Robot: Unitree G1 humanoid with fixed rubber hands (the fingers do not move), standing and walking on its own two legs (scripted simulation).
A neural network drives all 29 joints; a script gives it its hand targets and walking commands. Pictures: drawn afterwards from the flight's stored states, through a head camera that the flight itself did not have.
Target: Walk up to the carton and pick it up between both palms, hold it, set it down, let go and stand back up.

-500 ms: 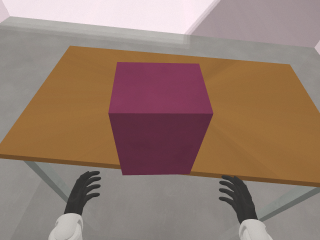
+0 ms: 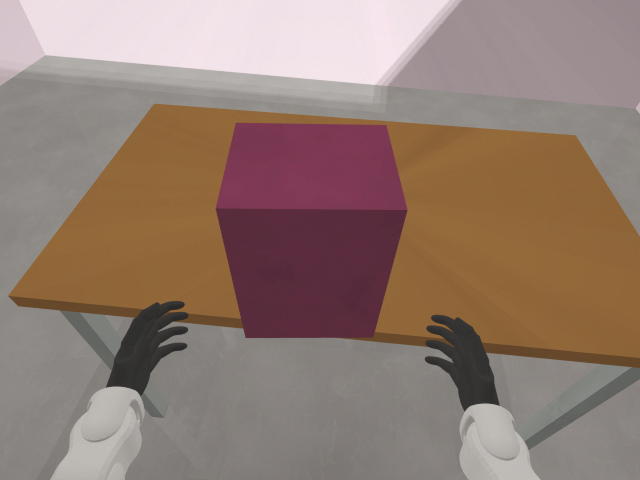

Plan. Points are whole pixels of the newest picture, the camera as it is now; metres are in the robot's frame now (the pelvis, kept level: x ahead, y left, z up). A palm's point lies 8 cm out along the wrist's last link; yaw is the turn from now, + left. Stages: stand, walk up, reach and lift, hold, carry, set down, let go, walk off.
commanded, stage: reach and lift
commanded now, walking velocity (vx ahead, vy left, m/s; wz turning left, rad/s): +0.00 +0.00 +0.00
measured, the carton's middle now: (310, 239) +0.43 +0.04 +0.05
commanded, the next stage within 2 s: none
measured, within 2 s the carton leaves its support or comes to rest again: neither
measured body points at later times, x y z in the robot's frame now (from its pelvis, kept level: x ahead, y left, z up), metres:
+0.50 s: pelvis +0.01 +0.01 +0.00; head +0.02 +0.01 +0.45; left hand +0.33 +0.23 +0.08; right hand +0.35 -0.17 +0.08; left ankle +0.00 +0.11 -0.75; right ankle -0.01 -0.11 -0.75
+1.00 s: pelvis -0.02 +0.01 +0.00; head -0.02 +0.00 +0.45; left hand +0.38 +0.23 +0.17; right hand +0.39 -0.17 +0.17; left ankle +0.00 +0.11 -0.75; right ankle -0.01 -0.11 -0.75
